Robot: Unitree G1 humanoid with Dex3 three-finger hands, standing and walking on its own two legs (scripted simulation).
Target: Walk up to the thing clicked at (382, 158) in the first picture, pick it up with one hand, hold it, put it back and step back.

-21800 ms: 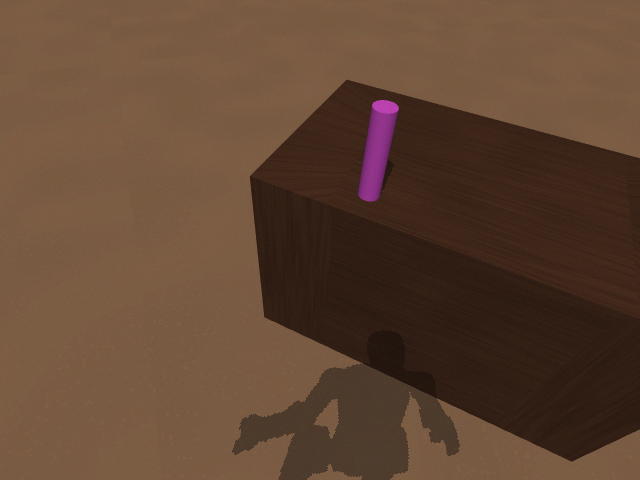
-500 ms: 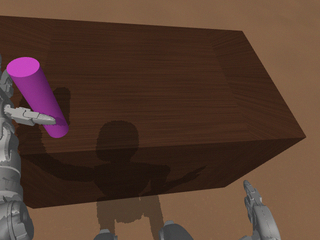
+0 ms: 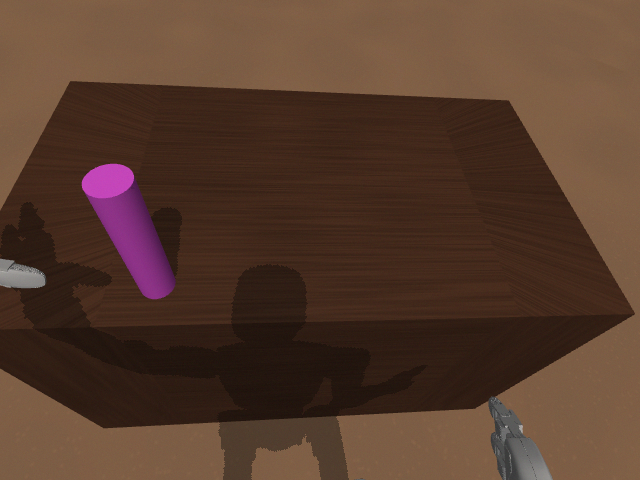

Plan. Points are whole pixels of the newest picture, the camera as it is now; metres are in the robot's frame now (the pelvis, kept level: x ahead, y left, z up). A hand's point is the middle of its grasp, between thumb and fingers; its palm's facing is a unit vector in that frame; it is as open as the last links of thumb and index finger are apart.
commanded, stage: sink last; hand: left
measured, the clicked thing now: (137, 241) +0.43 +0.21 +0.03
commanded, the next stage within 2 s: home in 0.86 s
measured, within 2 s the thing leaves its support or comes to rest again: neither
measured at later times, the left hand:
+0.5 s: hand (23, 437) +0.19 +0.25 +0.07, palm faces +0.31 -0.88 -0.37, open 17.4 cm
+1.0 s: hand out of the picture +0.16 +0.28 +0.05, palm faces +0.38 -0.81 -0.44, open 17.3 cm
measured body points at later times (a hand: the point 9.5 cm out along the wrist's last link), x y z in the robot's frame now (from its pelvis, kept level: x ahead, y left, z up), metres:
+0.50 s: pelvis +0.01 -0.01 +0.00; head +0.02 -0.02 +0.45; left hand +0.17 +0.29 +0.09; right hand +0.17 -0.26 -0.05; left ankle -0.01 +0.12 -0.70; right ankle +0.01 -0.15 -0.70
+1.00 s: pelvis -0.02 -0.02 -0.01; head +0.00 -0.03 +0.44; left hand +0.13 +0.32 +0.07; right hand +0.14 -0.29 -0.05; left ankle -0.01 +0.12 -0.70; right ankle +0.01 -0.15 -0.70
